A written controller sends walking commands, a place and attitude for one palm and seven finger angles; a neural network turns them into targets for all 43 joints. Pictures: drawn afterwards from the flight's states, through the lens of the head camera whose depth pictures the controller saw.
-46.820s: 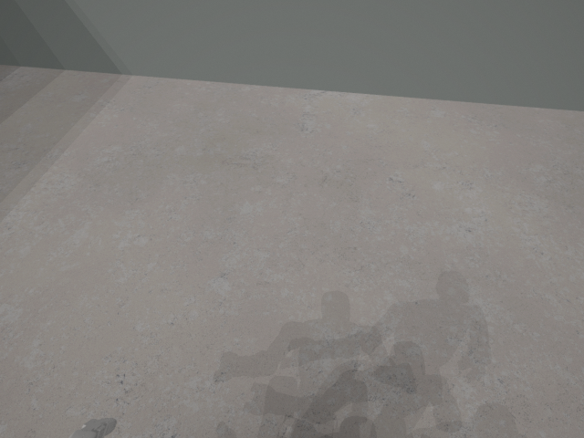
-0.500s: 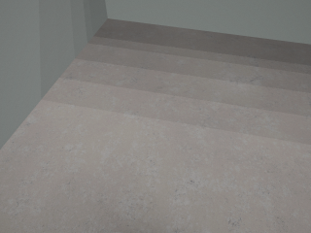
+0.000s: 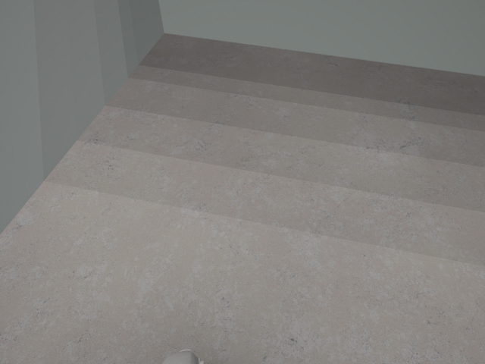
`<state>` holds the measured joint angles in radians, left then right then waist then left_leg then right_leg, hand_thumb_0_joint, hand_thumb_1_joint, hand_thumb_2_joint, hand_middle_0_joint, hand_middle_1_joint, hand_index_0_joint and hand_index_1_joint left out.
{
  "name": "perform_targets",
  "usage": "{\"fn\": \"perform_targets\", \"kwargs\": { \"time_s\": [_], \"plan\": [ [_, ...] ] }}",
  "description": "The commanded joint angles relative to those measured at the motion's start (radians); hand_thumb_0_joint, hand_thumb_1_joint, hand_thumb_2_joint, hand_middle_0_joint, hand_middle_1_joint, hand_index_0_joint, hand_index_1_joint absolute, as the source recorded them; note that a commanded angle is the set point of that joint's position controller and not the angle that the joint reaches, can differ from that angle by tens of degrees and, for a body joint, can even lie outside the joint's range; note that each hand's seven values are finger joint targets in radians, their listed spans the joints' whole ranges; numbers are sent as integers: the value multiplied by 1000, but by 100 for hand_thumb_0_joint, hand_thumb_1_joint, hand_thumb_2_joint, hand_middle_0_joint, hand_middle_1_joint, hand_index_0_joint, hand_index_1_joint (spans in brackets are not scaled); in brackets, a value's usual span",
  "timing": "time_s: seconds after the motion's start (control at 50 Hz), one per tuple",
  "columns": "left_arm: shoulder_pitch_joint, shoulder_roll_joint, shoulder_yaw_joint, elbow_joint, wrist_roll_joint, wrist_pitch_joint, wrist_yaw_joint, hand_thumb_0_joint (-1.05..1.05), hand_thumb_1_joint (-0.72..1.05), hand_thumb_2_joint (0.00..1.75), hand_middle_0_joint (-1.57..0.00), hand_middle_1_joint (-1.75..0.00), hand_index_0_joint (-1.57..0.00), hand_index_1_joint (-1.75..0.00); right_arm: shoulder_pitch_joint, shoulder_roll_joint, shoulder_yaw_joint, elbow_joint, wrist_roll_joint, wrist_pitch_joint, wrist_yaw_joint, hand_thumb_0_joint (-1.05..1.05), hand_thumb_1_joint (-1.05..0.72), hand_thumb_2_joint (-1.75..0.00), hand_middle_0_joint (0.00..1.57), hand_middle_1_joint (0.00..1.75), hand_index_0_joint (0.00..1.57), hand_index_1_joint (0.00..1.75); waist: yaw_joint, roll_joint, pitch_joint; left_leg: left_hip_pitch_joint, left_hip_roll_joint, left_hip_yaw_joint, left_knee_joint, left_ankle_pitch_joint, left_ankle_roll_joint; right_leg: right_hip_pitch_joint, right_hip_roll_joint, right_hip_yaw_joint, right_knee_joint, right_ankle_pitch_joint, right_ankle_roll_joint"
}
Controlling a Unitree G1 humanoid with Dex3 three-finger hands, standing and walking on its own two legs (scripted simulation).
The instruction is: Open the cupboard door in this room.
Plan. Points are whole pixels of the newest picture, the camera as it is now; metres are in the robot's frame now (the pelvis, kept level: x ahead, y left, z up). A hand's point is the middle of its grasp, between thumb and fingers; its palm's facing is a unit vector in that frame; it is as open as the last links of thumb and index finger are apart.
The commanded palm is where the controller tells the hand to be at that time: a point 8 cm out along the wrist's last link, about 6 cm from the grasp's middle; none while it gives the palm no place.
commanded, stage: turn to face it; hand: left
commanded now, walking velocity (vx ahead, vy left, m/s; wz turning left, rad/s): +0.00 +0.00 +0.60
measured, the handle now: out of the picture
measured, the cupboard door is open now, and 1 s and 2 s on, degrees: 47 47 47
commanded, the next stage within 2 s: none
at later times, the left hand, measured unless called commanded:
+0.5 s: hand (160, 337) +0.19 +0.17 -0.16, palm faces +0.28 -0.93 -0.23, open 7.4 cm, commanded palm none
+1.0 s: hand (160, 345) +0.17 +0.16 -0.16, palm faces +0.55 -0.77 -0.32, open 7.4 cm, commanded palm none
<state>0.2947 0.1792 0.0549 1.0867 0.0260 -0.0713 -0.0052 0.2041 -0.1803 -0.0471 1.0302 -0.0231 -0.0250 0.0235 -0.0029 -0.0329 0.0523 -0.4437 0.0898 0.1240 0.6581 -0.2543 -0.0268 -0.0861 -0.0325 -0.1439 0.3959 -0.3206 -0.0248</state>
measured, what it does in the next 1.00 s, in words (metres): walks ahead, turning left: left foot, then right foot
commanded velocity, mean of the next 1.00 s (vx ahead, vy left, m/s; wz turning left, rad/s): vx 0.00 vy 0.00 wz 0.60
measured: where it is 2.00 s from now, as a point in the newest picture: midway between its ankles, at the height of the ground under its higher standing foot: (265, 342)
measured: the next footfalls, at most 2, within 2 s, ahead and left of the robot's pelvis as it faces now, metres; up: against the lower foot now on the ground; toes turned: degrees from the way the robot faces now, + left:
left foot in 0.06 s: +0.17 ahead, +0.13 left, +0.00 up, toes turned +8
right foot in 0.32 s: +0.18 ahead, -0.14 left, +0.00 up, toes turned +4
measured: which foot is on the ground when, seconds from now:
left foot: up 0.00-0.04, down 0.06-0.30, up 0.32-0.60, down 0.62-0.92, up 0.94-1.00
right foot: down 0.00-0.06, up 0.08-0.30, down 0.32-0.62, up 0.64-0.90, down 0.92-1.00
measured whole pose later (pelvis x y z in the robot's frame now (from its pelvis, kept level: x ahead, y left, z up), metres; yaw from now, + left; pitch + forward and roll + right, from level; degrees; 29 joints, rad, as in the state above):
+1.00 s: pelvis +0.22 -0.07 -0.02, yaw +35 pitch +1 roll +1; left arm 0.18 0.23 0.05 0.85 0.03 0.01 0.02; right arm 0.15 -0.27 -0.08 0.91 -0.02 0.08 0.02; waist -0.01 0.03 0.10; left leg -0.50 0.00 -0.05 1.01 -0.48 -0.04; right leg -0.32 -0.08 -0.08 0.65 -0.34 0.01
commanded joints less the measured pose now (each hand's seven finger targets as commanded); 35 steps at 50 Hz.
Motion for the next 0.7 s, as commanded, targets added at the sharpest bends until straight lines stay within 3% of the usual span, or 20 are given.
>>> {"fn": "perform_targets", "kwargs": {
  "time_s": [0.0,0.02,0.04,0.06,0.1,0.18,0.24,0.26,0.28,0.3,0.32,0.36,0.42,0.52,0.56,0.58,0.6,0.62,0.66,0.68],
  "plan": [
    [47,115,14,-17,-16,-8,13,0,90,90,-20,-30,-20,-30,133,-74,-7,-6,-3,-34,-9,0,-90,-90,20,30,20,30,-64,7,-73,276,-35,12,-198,222,43,-26,-173,28,129,564,-40],
    [67,92,8,-36,-18,-2,14,0,90,90,-20,-30,-20,-30,247,-151,-22,21,-12,-40,-22,0,-90,-90,20,30,20,30,-98,144,-169,490,104,-175,-184,423,122,-191,-98,-15,337,390,13],
    [79,58,-4,-61,-26,-2,13,0,90,90,-20,-30,-20,-30,338,-232,-40,38,-13,-33,-36,0,-90,-90,20,30,20,30,-116,313,-237,638,317,-441,-214,694,263,-378,10,-37,617,-161,47],
    [-15,80,-10,-112,-16,1,19,0,90,90,-20,-30,-20,-30,363,-254,-44,32,-9,-17,-42,0,-90,-90,20,30,20,30,-136,181,-188,540,349,-502,-236,748,298,-403,26,61,770,-318,35],
    [-77,80,3,-125,-15,19,21,0,90,90,-20,-30,-20,-30,210,-202,-28,-7,-4,-21,-53,0,-90,-90,20,30,20,30,-73,313,-95,368,319,-472,-279,640,273,-495,-52,137,833,-253,57],
    [-40,51,11,-124,-18,60,2,0,90,90,-20,-30,-20,-30,19,-204,-29,-79,-8,-4,-53,0,-90,-90,20,30,20,30,8,184,-108,125,178,-294,-295,378,180,-245,-29,94,489,-161,78],
    [60,76,29,-112,-12,63,6,0,90,90,-20,-30,-20,-30,-70,-202,-44,-119,-1,27,-46,0,-90,-90,20,30,20,30,61,116,-97,-55,93,-292,-240,-10,121,-27,7,44,191,33,84],
    [77,134,42,-120,-1,58,13,0,90,90,-20,-30,-20,-30,-88,-170,-43,-136,4,37,-38,0,-90,-90,20,30,20,30,75,-28,-64,-167,-1,-220,-146,-173,61,26,-87,151,24,-62,61],
    [79,230,62,-142,10,58,21,0,90,90,-20,-30,-20,-30,-103,-106,-36,-166,6,44,-25,0,-90,-90,20,30,20,30,97,-291,-38,-262,-112,-82,108,-303,-5,4,-353,453,-180,-206,-31],
    [40,267,59,-175,3,68,20,0,90,90,-20,-30,-20,-30,-127,-124,-45,-183,3,46,-16,0,-90,-90,20,30,20,30,103,-275,-55,-186,-96,-93,357,-341,-3,-105,-461,518,-242,-208,-116],
    [-14,242,59,-197,2,61,27,0,90,90,-20,-30,-20,-30,-128,-115,-49,-178,3,51,-16,0,-90,-90,20,30,20,30,63,-207,-34,-214,-63,-122,485,-291,-4,-119,-440,492,-204,-118,-130],
    [-81,171,43,-212,0,57,37,0,90,90,-20,-30,-20,-30,-104,-107,-45,-150,4,55,-11,0,-90,-90,20,30,20,30,24,-174,-26,-206,-13,-112,523,-227,-23,-78,-369,267,-96,275,-108],
    [-25,170,38,-195,1,42,33,0,90,90,-20,-30,-20,-30,-121,-64,-21,-158,8,54,-3,0,-90,-90,20,30,20,30,39,-155,-59,-147,-40,-31,283,-219,-38,67,-313,91,31,786,-76],
    [-23,230,51,-203,-2,41,30,0,90,90,-20,-30,-20,-30,-112,-81,-14,-185,9,47,2,0,-90,-90,20,30,20,30,26,-165,-112,6,-105,52,-12,-90,-13,124,-300,-4,165,974,-36],
    [-62,237,51,-222,-11,41,26,0,90,90,-20,-30,-20,-30,-4,-139,-29,-171,1,42,-1,0,-90,-90,20,30,20,30,-38,-121,-183,243,-91,37,-181,133,13,13,-282,-43,341,846,17],
    [-70,202,47,-253,-19,46,22,0,90,90,-20,-30,-20,-30,71,-236,-54,-163,-10,34,-4,0,-90,-90,20,30,20,30,-81,79,-242,468,93,-179,-196,480,101,-226,-210,-71,536,469,72],
    [-110,138,23,-304,-25,53,20,0,90,90,-20,-30,-20,-30,147,-348,-78,-158,-5,35,-11,0,-90,-90,20,30,20,30,-119,355,-261,566,381,-540,-216,970,293,-480,-76,-16,789,-355,125],
    [-156,172,24,-341,-11,73,31,0,90,90,-20,-30,-20,-30,180,-362,-75,-146,1,44,-16,0,-90,-90,20,30,20,30,-119,154,-242,511,405,-508,-200,817,326,-505,-79,118,857,-359,111],
    [-178,157,28,-313,-11,84,30,0,90,90,-20,-30,-20,-30,53,-306,-66,-183,-1,37,-36,0,-90,-90,20,30,20,30,-71,268,-170,373,280,-432,-238,582,252,-528,-92,157,831,-249,119],
    [-165,159,31,-298,-11,93,22,0,90,90,-20,-30,-20,-30,-3,-280,-56,-195,-2,39,-38,0,-90,-90,20,30,20,30,-44,251,-125,289,230,-379,-263,487,215,-485,-81,152,801,-194,119]
  ]
}}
